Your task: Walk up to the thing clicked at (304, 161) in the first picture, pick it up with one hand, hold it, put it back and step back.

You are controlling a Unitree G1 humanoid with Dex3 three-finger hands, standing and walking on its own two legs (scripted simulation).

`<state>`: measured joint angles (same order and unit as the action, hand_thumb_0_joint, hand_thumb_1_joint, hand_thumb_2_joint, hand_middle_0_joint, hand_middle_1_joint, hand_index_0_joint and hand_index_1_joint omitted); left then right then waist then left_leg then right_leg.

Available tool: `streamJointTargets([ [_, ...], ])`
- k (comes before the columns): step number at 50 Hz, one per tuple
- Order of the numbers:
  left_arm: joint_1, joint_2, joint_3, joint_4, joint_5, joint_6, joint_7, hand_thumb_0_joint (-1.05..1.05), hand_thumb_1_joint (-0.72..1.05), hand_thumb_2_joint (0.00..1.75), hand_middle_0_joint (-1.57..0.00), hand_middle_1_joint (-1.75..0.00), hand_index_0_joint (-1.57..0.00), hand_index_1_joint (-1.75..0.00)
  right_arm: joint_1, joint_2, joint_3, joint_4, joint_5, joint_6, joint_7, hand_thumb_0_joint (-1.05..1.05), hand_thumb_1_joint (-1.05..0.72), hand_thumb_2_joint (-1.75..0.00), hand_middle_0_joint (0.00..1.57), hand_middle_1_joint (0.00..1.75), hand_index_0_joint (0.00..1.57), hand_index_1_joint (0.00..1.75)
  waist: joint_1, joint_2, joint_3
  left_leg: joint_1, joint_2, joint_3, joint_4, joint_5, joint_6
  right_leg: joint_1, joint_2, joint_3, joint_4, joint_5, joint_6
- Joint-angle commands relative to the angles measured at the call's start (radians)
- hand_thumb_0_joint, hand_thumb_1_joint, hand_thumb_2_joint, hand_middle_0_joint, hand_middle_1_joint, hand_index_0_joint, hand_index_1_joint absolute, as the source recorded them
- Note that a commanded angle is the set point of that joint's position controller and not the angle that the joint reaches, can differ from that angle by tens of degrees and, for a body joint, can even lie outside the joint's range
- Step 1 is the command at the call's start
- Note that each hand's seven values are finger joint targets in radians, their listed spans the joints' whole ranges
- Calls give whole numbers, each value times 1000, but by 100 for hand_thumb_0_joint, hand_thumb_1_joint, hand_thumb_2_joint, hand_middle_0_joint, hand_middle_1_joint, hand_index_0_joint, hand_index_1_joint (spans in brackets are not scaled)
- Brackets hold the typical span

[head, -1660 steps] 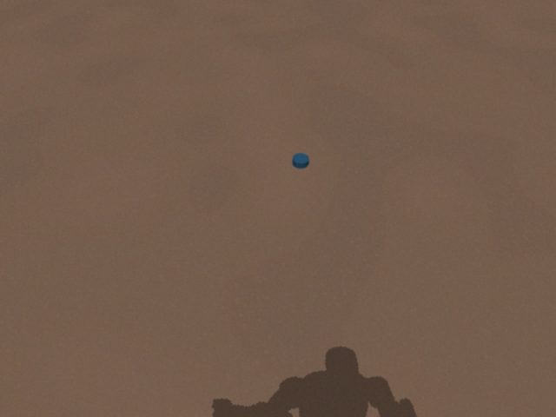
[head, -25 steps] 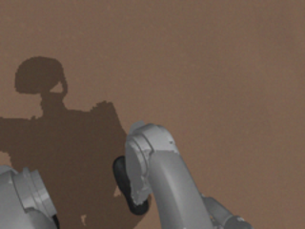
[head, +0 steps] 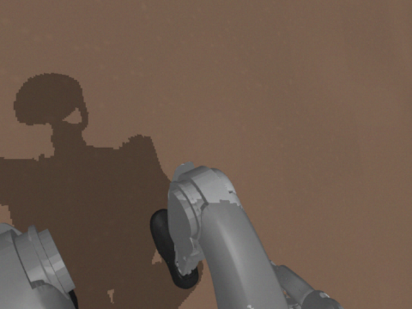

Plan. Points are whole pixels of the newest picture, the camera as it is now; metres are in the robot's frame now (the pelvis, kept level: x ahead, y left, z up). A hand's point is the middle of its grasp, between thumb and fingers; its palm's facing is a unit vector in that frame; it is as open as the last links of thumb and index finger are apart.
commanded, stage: open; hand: left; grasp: from above
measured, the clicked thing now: out of the picture +0.44 +0.39 -0.28
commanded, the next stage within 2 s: withdraw in 0.42 s
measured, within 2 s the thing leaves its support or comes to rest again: neither
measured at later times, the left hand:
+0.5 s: hand out of the picture +0.43 +0.38 -0.25, palm faces -0.42 -0.17 -0.89, open 13.9 cm
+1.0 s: hand out of the picture +0.44 +0.41 -0.11, palm faces -0.38 -0.11 -0.92, open 14.0 cm
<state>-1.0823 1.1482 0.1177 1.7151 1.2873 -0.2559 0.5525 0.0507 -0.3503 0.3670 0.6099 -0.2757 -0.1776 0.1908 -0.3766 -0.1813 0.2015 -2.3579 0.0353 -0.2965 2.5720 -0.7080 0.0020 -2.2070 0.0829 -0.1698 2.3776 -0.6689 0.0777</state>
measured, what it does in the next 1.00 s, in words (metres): stands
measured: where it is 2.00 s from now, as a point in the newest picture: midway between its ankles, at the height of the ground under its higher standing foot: (129, 292)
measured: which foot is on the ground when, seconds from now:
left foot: down 0.00-1.00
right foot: down 0.00-1.00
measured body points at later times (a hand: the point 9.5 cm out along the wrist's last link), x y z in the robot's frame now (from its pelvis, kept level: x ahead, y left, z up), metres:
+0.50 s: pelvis +0.00 +0.00 +0.00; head +0.27 +0.15 +0.32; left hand +0.45 +0.38 -0.20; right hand +0.08 -0.25 -0.05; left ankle +0.06 +0.13 -0.27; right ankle +0.12 -0.13 -0.27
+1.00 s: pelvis +0.00 +0.00 +0.02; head +0.23 +0.12 +0.39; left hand +0.46 +0.42 -0.06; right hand +0.11 -0.25 -0.06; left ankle +0.06 +0.13 -0.27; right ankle +0.12 -0.13 -0.27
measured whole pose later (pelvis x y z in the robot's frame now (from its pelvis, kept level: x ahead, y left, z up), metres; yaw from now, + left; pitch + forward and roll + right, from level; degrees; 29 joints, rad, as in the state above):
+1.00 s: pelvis +0.00 +0.00 +0.02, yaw +4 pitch +32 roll -13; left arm -0.98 0.94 0.06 1.28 1.16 -0.10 0.22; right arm 0.12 -0.31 0.18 0.63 -0.15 -0.05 0.20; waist -0.25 -0.02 0.00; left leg -2.35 0.02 -0.21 2.46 -0.68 0.01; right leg -2.21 0.04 -0.11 2.32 -0.69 0.06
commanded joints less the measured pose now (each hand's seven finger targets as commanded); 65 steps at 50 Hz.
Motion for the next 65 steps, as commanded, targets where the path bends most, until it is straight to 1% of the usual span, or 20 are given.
streamJointTargets([
  [1, -206, 250, 18, -102, -14, -5, 34, 0, -50, 95, -6, -105, -8, -103, 177, -330, -99, 14, 8, 2, -8, 0, -89, -90, 20, 30, 20, 30, -48, 599, -639, 525, 41, 105, -265, 257, -4, 324, 32, -129, -179, 286, -87],
  [17, -207, 243, -4, -85, -10, -22, 46, 0, -48, 95, -6, -105, -8, -103, 155, -339, -94, 12, 2, 8, -22, 0, -89, -90, 20, 30, 20, 30, -53, 583, -603, 498, 44, 103, -277, 194, -4, 307, 34, -130, -191, 241, -88],
  [23, -215, 249, 7, -103, -13, -14, 46, 0, -49, 96, -6, -104, -7, -102, 166, -339, -100, 19, 9, -2, -19, 0, -89, -90, 20, 30, 20, 30, -44, 609, -628, 543, 47, 92, -284, 233, -12, 301, 28, -132, -177, 263, -89],
  [26, -211, 240, -1, -90, -17, -10, 41, 0, -48, 94, -6, -105, -8, -103, 163, -335, -95, 9, 9, 0, -17, 0, -89, -90, 20, 30, 20, 30, -50, 596, -616, 517, 45, 98, -278, 226, -7, 309, 30, -132, -185, 262, -88],
  [27, -243, 229, -20, -146, -15, -13, 36, 0, -49, 97, -6, -103, -8, -100, 165, -337, -104, 10, 8, -2, -16, 0, -90, -90, 20, 30, 20, 30, -52, 609, -618, 517, 42, 109, -270, 227, -5, 312, 31, -123, -186, 268, -89],
  [30, -272, 299, 32, -257, -13, -9, 35, 0, -51, 97, -6, -102, -8, -100, 182, -335, -110, 12, 8, 1, -16, 0, -90, -90, 20, 30, 20, 30, -14, 688, -749, 603, 42, 108, -279, 294, -13, 342, 27, -125, -177, 309, -94],
  [34, -232, 255, 43, -307, -23, 25, 15, 0, -51, 98, -6, -100, -7, -99, 179, -321, -141, 18, 19, 12, -9, 0, -90, -90, 20, 30, 20, 30, 11, 730, -777, 617, 40, 116, -292, 326, -19, 308, 25, -123, -169, 323, -98],
  [35, -221, 238, 34, -329, -19, 40, 0, 0, -52, 98, -6, -101, -7, -99, 188, -312, -150, 19, 19, 15, -5, 0, -90, -90, 20, 30, 20, 30, 17, 745, -789, 624, 39, 129, -283, 338, -16, 315, 28, -110, -178, 332, -98],
  [38, -193, 233, 68, -444, -48, 77, -41, 0, -52, 98, -6, -100, -7, -99, 195, -298, -187, 18, 39, 31, 4, 0, -90, -90, 20, 30, 20, 30, 73, 771, -857, 619, 29, 148, -309, 331, -17, 304, 21, -92, -181, 319, -105],
  [40, -172, 181, 64, -502, -72, 102, -90, 0, -52, 99, -6, -99, -7, -99, 210, -289, -223, 19, 59, 48, 9, 0, -90, -90, 20, 30, 20, 30, 92, 776, -865, 625, 23, 146, -339, 319, -20, 253, 12, -88, -179, 294, -111],
  [45, -163, 22, -17, -569, -114, 145, -252, 0, -53, 99, -7, -100, -7, -99, 259, -257, -286, 14, 124, 106, 12, 0, -90, -90, 20, 30, 20, 30, 84, 638, -859, 565, 10, 163, -385, 232, 3, 270, 5, -51, -250, 244, -111],
  [46, -174, -3, -28, -571, -125, 149, -281, 0, -52, 99, -7, -100, -7, -100, 282, -261, -296, 12, 132, 120, 5, 0, -90, -90, 20, 30, 20, 30, 66, 578, -834, 533, 3, 170, -389, 215, 10, 286, 2, -47, -282, 237, -109],
  [48, -164, -62, -64, -586, -146, 151, -347, 0, -52, 100, -7, -100, -7, -100, 298, -258, -312, 14, 148, 144, -13, 0, -90, -90, 20, 30, 20, 30, 63, 522, -780, 508, -4, 173, -410, 177, 12, 277, -4, -39, -314, 195, -118],
  [50, -182, -43, -66, -623, -151, 145, -404, 0, -52, 100, -7, -100, -7, -100, 312, -250, -322, 7, 162, 168, -32, 0, -90, -90, 20, 30, 20, 30, 73, 498, -798, 524, -6, 172, -427, 173, 12, 290, -7, -28, -321, 177, -121],
  [53, -184, -30, -55, -633, -161, 118, -443, 0, -51, 100, -8, -100, -8, -100, 303, -236, -320, -10, 170, 194, -58, 0, -89, -90, 20, 30, 20, 30, 87, 437, -786, 499, -13, 183, -423, 173, 16, 314, -12, -12, -342, 158, -125],
  [55, -165, -36, -58, -587, -163, 93, -460, 0, -50, 99, -8, -99, -8, -99, 298, -227, -307, -17, 171, 205, -74, 0, -89, -90, 20, 30, 20, 30, 75, 391, -748, 469, -18, 191, -418, 165, 22, 314, -15, -8, -360, 145, -123],
  [58, -202, 17, -39, -591, -148, 33, -453, 0, -50, 99, -8, -99, -8, -99, 278, -223, -286, -17, 165, 214, -96, 0, -89, -90, 20, 30, 20, 30, 94, 431, -760, 491, -19, 193, -417, 173, 19, 295, -21, -7, -344, 146, -123],
  [60, -208, 9, -42, -535, -132, -4, -432, 0, -50, 100, -8, -100, -8, -100, 273, -215, -271, -14, 155, 217, -101, 0, -89, -90, 20, 30, 20, 30, 79, 431, -747, 490, -16, 194, -409, 163, 20, 286, -20, -10, -334, 142, -119],
  [63, -279, 33, -42, -502, -101, -52, -368, 0, -51, 100, -7, -101, -8, -100, 265, -215, -247, -4, 137, 222, -107, 0, -89, -90, 20, 30, 20, 30, 61, 472, -758, 495, -12, 196, -392, 146, 21, 269, -14, -10, -312, 135, -115],
  [65, -278, 68, -21, -460, -73, -65, -319, 0, -50, 99, -7, -101, -8, -100, 262, -221, -239, 3, 128, 224, -107, 0, -89, -89, 20, 30, 20, 30, 77, 502, -769, 511, -14, 199, -399, 135, 17, 262, -14, -14, -297, 122, -114],
])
